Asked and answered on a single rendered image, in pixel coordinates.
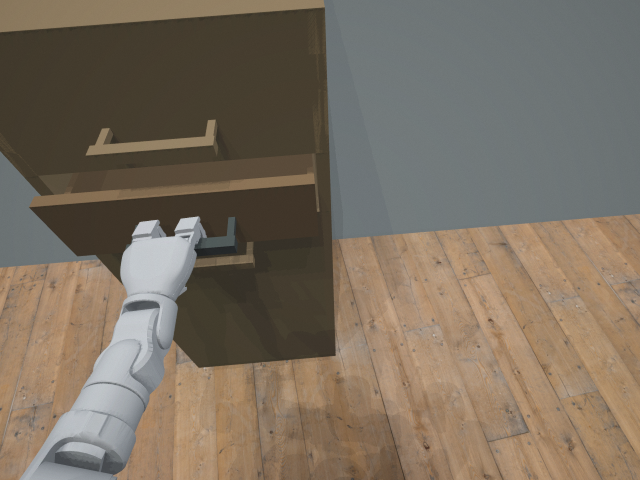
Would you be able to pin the handle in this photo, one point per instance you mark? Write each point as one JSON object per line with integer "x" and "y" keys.
{"x": 216, "y": 245}
{"x": 224, "y": 263}
{"x": 152, "y": 151}

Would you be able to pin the left robot forearm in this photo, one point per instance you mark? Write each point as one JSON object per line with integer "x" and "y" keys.
{"x": 98, "y": 433}

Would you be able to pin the drawer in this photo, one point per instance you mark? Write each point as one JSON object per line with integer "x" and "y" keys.
{"x": 271, "y": 198}

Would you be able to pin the cabinet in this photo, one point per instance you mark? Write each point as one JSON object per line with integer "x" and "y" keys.
{"x": 252, "y": 73}

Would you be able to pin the left robot hand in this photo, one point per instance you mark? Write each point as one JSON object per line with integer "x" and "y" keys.
{"x": 154, "y": 263}

